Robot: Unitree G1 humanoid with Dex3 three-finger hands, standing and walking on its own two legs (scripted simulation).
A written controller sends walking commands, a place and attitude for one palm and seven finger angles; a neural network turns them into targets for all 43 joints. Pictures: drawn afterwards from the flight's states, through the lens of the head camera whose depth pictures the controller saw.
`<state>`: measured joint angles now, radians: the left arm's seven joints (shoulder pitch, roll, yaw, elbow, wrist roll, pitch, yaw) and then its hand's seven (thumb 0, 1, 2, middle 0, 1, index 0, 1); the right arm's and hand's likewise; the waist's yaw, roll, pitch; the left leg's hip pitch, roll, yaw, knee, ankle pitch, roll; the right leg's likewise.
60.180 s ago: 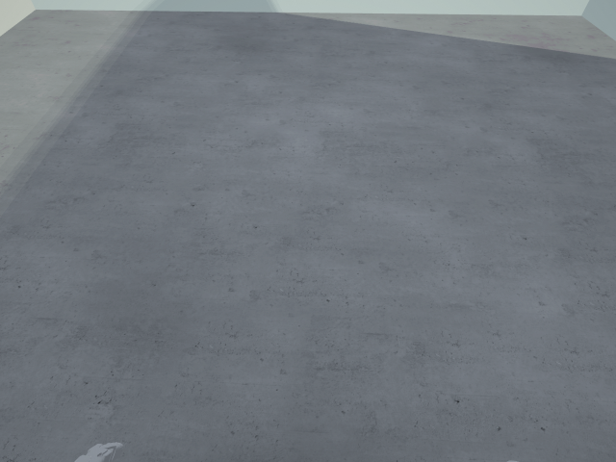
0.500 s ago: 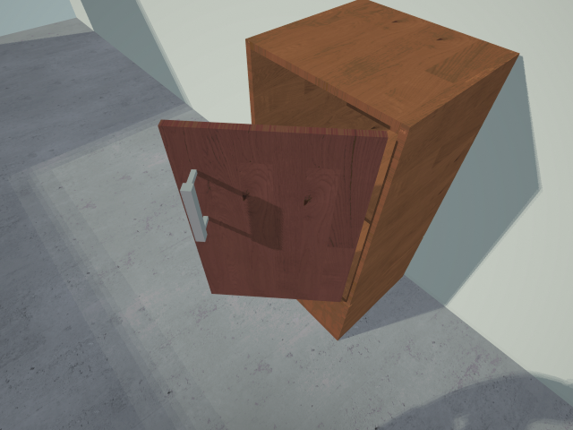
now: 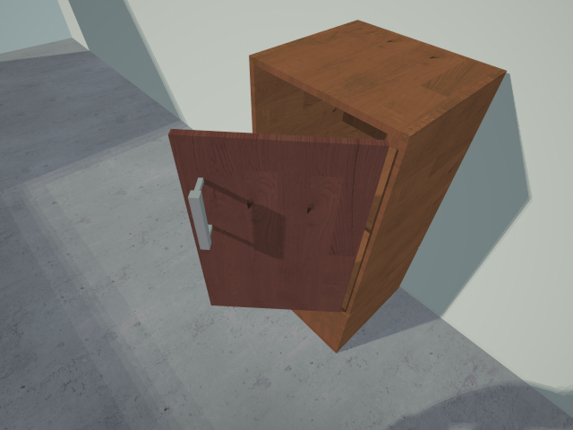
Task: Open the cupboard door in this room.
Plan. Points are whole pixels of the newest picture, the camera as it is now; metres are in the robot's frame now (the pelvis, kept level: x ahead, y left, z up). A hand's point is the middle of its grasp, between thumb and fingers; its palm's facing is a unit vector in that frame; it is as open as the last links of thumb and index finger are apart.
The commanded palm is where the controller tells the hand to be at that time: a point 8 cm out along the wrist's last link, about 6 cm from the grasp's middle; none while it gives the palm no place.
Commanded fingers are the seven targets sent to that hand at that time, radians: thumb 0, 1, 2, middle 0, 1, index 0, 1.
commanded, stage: look again from close up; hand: left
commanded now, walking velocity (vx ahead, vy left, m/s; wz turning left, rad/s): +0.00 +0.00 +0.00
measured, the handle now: (202, 214) +0.51 +0.20 -0.04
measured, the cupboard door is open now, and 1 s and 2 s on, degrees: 44 44 44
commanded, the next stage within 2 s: raise the hand with hooked fingers in 0.46 s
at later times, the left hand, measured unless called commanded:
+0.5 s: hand out of the picture -0.05 +0.19 -0.17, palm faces +0.03 -0.99 -0.17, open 7.4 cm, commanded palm none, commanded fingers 0.00 0.90 0.90 -0.20 -0.30 -0.20 -0.30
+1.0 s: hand out of the picture +0.13 +0.20 -0.08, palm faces +0.04 -1.00 +0.04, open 8.6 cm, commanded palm +0.11 +0.27 -0.05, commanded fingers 0.00 0.36 0.67 -0.24 -0.64 -0.24 -0.64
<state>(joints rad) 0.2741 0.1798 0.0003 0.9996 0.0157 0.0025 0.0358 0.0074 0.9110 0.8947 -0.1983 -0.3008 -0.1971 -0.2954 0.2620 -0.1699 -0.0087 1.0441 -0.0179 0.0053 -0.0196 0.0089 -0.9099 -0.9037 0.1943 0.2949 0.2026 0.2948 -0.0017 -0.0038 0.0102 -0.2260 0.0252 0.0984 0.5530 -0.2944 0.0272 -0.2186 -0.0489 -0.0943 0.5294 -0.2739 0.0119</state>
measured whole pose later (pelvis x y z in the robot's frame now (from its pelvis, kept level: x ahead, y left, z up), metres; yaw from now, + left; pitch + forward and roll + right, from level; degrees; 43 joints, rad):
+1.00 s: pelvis -0.05 +0.00 -0.09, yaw +5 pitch +11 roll -1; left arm 0.39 0.22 0.15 0.19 -0.27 -0.42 -0.35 0.01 0.60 0.76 -0.22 -0.50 -0.22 -0.50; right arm 0.17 -0.29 -0.05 0.43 0.05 -0.23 -0.02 0.02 -0.91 -0.90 0.20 0.30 0.20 0.30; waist -0.01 -0.04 -0.14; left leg -0.89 -0.02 0.03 1.17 -0.48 0.05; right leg -0.86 0.00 -0.03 1.16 -0.50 -0.01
